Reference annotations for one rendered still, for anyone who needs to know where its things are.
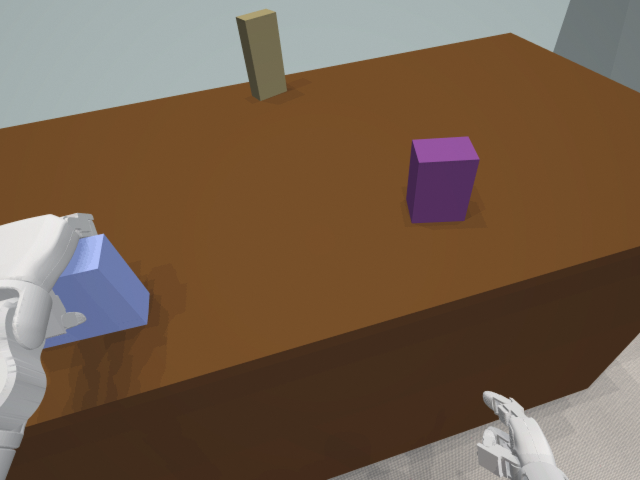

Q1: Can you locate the sponge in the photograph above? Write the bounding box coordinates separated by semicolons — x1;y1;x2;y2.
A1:
43;234;150;349

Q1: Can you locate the right robot hand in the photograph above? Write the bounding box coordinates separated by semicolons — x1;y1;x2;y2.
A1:
477;391;557;480

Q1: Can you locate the left robot forearm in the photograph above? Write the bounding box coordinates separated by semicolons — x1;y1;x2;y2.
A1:
0;280;53;480

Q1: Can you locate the left robot hand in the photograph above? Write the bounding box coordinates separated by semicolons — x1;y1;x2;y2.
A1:
0;213;98;339

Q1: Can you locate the table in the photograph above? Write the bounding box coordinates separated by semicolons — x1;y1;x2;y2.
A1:
0;33;640;480

